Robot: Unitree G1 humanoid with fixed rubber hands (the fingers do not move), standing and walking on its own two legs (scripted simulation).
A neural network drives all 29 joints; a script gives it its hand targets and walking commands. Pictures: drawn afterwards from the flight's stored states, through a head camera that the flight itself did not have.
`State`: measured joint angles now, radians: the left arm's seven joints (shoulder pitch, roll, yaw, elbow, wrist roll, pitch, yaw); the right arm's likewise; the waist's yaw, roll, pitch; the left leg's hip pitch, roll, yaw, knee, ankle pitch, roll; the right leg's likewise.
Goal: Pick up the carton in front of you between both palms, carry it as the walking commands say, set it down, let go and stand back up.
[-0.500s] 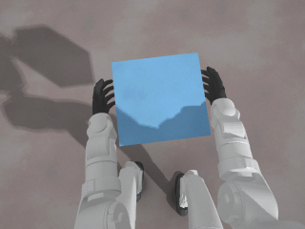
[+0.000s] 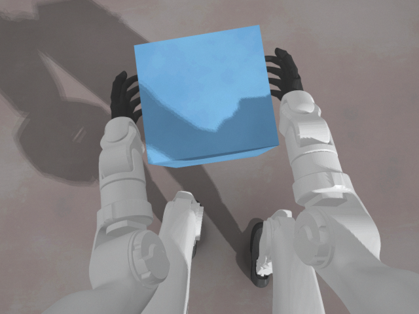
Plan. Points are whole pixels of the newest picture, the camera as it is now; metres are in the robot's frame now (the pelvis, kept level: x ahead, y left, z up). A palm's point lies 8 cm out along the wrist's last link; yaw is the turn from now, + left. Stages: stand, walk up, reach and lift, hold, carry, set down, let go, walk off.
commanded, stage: set down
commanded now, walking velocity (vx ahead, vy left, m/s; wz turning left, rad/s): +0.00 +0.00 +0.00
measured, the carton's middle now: (208, 112) +0.47 +0.10 -0.16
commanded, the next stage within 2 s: none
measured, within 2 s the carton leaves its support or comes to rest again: rests again in 1.84 s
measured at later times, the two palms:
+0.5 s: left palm (139, 129) +0.43 +0.27 -0.24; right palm (259, 98) +0.54 -0.01 -0.24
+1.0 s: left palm (141, 129) +0.44 +0.29 -0.30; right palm (250, 103) +0.55 +0.01 -0.32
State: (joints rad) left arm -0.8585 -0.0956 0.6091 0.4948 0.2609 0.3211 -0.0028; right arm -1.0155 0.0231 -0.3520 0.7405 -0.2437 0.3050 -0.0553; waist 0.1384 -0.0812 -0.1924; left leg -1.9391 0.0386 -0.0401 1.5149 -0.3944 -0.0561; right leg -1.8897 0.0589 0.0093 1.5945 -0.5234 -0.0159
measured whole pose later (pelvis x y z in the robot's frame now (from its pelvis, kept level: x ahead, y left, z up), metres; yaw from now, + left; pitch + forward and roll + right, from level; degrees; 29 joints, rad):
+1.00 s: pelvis -0.02 +0.00 -0.15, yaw +1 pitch +44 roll +3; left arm -1.24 0.12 0.54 0.78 0.04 0.26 0.03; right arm -1.52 -0.26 -0.03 1.10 -0.06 0.25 -0.10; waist 0.24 -0.05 0.22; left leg -2.33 0.01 -0.04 2.02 -0.46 -0.07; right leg -2.29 0.08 0.02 2.13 -0.62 0.00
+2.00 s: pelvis -0.03 +0.01 -0.16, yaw +2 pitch +39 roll +5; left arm -1.33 0.23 0.54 1.12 -0.06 0.03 0.06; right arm -1.58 -0.39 0.12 1.17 0.02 0.14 -0.06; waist 0.22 0.03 0.38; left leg -2.29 0.02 0.00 2.07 -0.46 -0.06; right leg -2.26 0.09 0.07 2.20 -0.62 0.02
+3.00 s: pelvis +0.00 +0.01 +0.01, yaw +1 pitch +48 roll +1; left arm -0.97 0.13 0.45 0.65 -0.09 0.24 0.08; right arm -1.34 -0.37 -0.04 0.99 -0.05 0.30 -0.01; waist 0.26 -0.06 -0.07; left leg -1.91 0.00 -0.02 1.45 -0.37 -0.04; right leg -1.86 0.04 0.04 1.54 -0.51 0.01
